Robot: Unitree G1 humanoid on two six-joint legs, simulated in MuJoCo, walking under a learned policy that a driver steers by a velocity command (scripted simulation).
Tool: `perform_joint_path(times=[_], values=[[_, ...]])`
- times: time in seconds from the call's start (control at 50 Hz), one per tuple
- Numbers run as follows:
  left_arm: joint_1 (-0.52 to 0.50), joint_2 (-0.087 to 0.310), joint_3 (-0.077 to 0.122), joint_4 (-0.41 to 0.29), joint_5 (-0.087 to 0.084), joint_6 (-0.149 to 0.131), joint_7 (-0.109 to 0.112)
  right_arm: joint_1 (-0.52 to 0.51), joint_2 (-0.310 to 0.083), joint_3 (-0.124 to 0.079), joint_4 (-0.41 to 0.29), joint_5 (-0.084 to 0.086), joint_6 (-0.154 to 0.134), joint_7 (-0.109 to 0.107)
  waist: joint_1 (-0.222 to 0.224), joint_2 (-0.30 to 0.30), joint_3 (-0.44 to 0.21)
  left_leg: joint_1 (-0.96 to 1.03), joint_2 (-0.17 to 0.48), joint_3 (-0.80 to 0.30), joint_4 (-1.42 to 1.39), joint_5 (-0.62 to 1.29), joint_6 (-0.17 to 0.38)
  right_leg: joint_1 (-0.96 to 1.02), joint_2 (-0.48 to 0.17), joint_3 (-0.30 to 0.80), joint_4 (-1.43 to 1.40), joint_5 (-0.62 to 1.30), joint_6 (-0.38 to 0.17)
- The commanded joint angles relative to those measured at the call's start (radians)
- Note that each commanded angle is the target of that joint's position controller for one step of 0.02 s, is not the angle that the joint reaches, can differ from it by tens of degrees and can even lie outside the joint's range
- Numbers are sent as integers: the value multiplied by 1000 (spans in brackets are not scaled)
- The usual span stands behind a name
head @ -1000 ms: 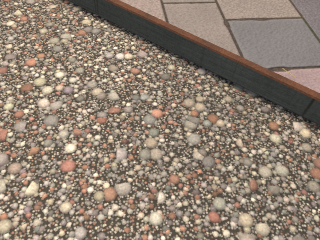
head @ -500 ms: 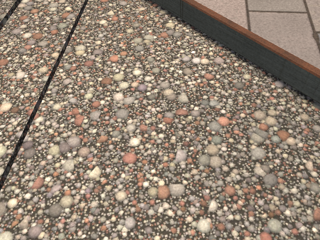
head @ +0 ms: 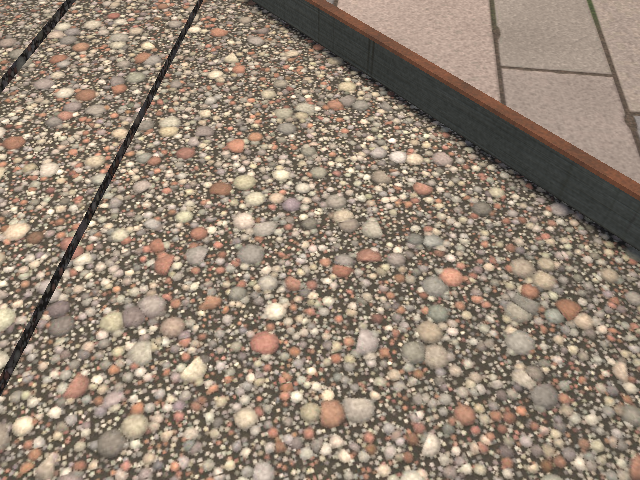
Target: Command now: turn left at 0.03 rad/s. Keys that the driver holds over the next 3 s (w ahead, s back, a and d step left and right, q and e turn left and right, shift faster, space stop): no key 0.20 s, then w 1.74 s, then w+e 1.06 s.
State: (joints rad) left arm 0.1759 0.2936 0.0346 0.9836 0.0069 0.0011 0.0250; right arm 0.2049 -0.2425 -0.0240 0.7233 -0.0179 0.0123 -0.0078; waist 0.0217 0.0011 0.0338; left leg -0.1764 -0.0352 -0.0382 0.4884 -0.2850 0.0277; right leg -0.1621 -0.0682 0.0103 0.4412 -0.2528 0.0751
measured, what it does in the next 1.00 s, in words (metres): walks ahead: left foot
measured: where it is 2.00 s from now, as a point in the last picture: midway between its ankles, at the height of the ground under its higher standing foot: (359, 342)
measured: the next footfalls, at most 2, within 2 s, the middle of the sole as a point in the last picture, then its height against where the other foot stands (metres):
left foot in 0.90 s outside the picture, level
right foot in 1.42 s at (411, 389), level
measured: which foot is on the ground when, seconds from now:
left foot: down 0.00-0.42, up 0.44-0.88, down 0.90-1.00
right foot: down 0.00-0.92, up 0.94-1.00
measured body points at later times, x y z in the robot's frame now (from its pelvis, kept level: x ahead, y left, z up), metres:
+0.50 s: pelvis +0.05 -0.05 +0.00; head +0.05 -0.07 +0.44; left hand +0.07 +0.23 -0.13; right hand +0.12 -0.32 -0.14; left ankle -0.02 +0.10 -0.70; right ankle +0.02 -0.14 -0.74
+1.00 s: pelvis +0.30 -0.01 -0.01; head +0.34 -0.01 +0.44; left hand +0.28 +0.26 -0.15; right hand +0.48 -0.26 -0.11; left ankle +0.39 +0.08 -0.74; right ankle +0.13 -0.14 -0.64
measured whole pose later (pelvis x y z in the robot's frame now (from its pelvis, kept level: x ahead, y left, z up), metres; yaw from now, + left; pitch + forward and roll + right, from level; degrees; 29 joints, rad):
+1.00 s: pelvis +0.30 -0.01 -0.01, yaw -1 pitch +0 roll +1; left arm 0.39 0.26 0.03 1.01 -0.03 -0.09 0.00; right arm 0.07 -0.25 -0.05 0.81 0.01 -0.09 0.04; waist 0.04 -0.01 0.06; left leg -0.39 -0.04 0.07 0.53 -0.15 0.06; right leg -0.24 -0.02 0.05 1.15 -0.42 -0.04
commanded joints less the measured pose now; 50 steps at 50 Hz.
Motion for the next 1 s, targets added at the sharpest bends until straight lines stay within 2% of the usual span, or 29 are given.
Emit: perform_joint_path(times=[0.02,0.2,0.24,0.26,0.28,0.32,0.34,0.38,0.4,0.42,0.44,0.46,0.48,0.5,0.54,0.58,0.62,0.68,0.74,0.8,0.84,0.86,0.88,0.9,0.92,0.94,0.96,0.98,1.0], values=[[0,112,21,-17,-2,-10,7,-13,-128,-36,-41,2,-14,-4,-2,18,-37,-9,91,-96,-107,229,26,13,-2,2,-33,151,-13],[15,106,19,37,-4,-5,15,10,-125,-34,39,7,-14,-11,-2,13,-27,-11,69,-63,-97,235,14,8,4,-4,-36,148,-19],[32,92,18,52,-12,-2,17,32,-143,-41,62,15,-7,-18,-9,39,-31,-16,57,-69,-122,-77,34,-23,49,-58,17,-57,-29],[20,86,17,45,-16,-5,17,45,-165,-48,67,20,-3,-20,-21,71,0,-41,80,-114,-159,-298,61,-81,70,-82,73,-161,-39],[-5,75,15,29,-17,-12,15,67,-184,-54,74,23,-4,-21,-37,117,43,-58,135,-203,-218,-459,97,-159,84,-92,144,-210,-48],[-44,59,10,-5,-27,-42,3,113,-219,-65,91,32,-20,-22,-53,203,106,-82,273,-412,-323,-566,182,-258,59,-51,285,-210,-89],[-40,63,13,-10,-35,-58,-7,105,-212,-64,91,32,-32,-23,-43,208,121,-81,305,-449,-333,-525,200,-286,33,-19,322,-233,-115],[13,58,13,6,-45,-84,-28,38,-190,-59,72,43,-44,-20,5,177,112,-83,295,-386,-298,-410,177,-224,14,-13,204,-241,-164],[103,54,17,49,-42,-93,-34,-30,-187,-57,54,53,-41,-18,59,143,87,-166,237,-287,-254,-331,139,-44,37,-49,54,-108,-176],[198,63,26,101,-30,-94,-37,-64,-164,-51,41,47,-41,-17,93,88,59,-248,160,-186,-144,-230,98,120,62,-42,-5,0,-161],[315,114,40,132,-16,-94,-34,-81,-91,-30,25,31,-48,-10,120,-93,2,-358,57,-34,151,-146,30,260,-93,188,-113,-103,-184],[387,243,65,132,-13,-101,-47,-101,-79,-29,-28,40,-64,-18,126,-327,-2,-550,-42,35,406,-276,-11,321,-304,620,-277,-259,-322],[316,186,44,108,-1,-113,-49,-77,-131,-42,-12,65,-79,-20,88,-202,46,-619,16,-60,578,-299,0,275,-345,685,-297,-335,-365],[251,125,30,79,-10,-120,-44,-42,-138,-45,7,75,-91,-10,56,-141,97,-670,61,-82,631,-187,18,267,-305,583,-292,-331,-335],[200,101,21,55,-19,-119,-46,-48,-143,-53,27,53,-106,-1,35,-102,102,-691,119,-41,601,-20,27,277,-234,405,-300,-152,-268],[235,51,3,58,-10,-108,-42,-81,-126,-55,24,38,-107,15,41,-109,66,-628,137,-1,537,79,11,268,-170,254,-301,105,-234],[268,63,2,60,-7,-97,-30,-114,-86,-46,15,36,-100,25,47,-100,50,-610,131,38,468,134,-16,263,-145,169,-297,296,-240],[271,91,2,47,-3,-86,-14,-233,-45,-26,-27,41,-98,32,66,-82,79,-525,105,76,257,244,-39,168,-114,89,-330,338,-236],[317,108,6,54,-11,-85,-8,-322,-49,-20,-54,48,-101,43,85,-97,114,-448,78,98,118,323,-32,139,-129,66,-362,312,-244],[331,113,15,60,-23,-81,-7,-363,-72,-22,-74,52,-107,57,62,-98,128,-438,74,74,44,313,7,221,-175,57,-330,388,-237],[308,133,27,50,-21,-74,-7,-317,-109,-36,-66,48,-111,60,9,-113,71,-348,46,82,30,264,43,281,-195,42,-237,644,-217],[295,148,34,43,-17,-67,-6,-240,-137,-50,-46,46,-110,56,-38,-133,5,-240,16,102,42,234,64,297,-193,30,-139,836,-206],[279,143,33,36,-10,-56,-5,-76,-174,-73,6,48,-106,48,-124,-131,-98,-38,-13,122,35,236,95,263,-158,0,46,955,-184],[272,125,24,17,0,-53,-4,110,-213,-90,56,45,-99,35,-201,-104,-216,271,78,23,71,224,140,65,-126,-5,293,799,-159],[404,-24,-17,-5,2,-69,-19,231,-308,-111,91,20,-95,32,-145,164,-407,671,364,-475,6,-21,316,-337,61,-22,722,200,-95],[378,4,-12,13,-19,-101,-28,220,-223,-85,103,25,-93,35,-153,202,-453,641,430,-751,-195,-150,338,-450,116,124,887,-295,-106],[253,98,17,-38,-53,-121,-33,113,-176,-67,97,33,-99,36,-131,169,-235,469,387,-606,-229,-163,273,-545,53,120,941,-251,-126],[181,108,20,-60,-61,-130,-28,24,-147,-58,85,32,-105,37,-98,90,-124,295,351,-457,-257,-65,242,-530,-1,92,902,-155,-137],[155,95,25,-63,-50,-128,-20,-30,-118,-50,83,24,-113,43,-62,34,-58,153,308,-341,-286,59,222,-490,-39,73,837,-87,-133]])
